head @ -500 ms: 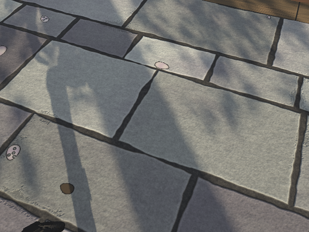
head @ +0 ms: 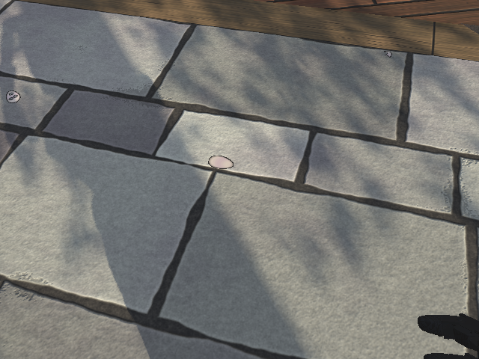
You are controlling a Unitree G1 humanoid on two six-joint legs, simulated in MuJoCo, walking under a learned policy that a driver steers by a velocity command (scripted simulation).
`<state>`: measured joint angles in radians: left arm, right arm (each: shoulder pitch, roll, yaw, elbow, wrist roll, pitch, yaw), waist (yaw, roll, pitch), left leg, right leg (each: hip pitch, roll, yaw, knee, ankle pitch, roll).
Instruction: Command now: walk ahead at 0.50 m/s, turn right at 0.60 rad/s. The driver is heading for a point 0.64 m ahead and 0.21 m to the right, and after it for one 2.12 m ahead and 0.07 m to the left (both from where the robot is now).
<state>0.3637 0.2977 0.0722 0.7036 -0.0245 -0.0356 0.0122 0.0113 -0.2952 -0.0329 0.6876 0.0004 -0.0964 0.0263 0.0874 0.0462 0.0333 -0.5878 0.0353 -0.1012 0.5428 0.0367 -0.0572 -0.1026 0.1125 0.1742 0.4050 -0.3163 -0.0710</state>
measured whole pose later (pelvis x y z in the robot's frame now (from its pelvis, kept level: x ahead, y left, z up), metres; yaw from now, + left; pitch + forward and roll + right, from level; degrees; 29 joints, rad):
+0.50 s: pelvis +0.26 +0.00 +0.00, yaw -19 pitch +1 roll +2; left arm 0.10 0.29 0.06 0.61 -0.02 -0.02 -0.04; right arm 0.33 -0.31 -0.07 0.84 0.01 -0.07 0.00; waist -0.10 -0.03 0.05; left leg 0.06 0.00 0.21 0.24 -0.32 -0.02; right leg -0.65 -0.09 0.01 0.69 -0.03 -0.02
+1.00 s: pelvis +0.53 -0.14 +0.00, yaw -29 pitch +1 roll -1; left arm 0.35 0.28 0.05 0.75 -0.01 -0.06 0.00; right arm 0.07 -0.28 -0.03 0.73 0.01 -0.09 0.04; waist 0.07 0.05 0.03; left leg -0.63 0.08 -0.03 0.57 0.11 -0.03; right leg -0.01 0.10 0.06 0.28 -0.29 -0.08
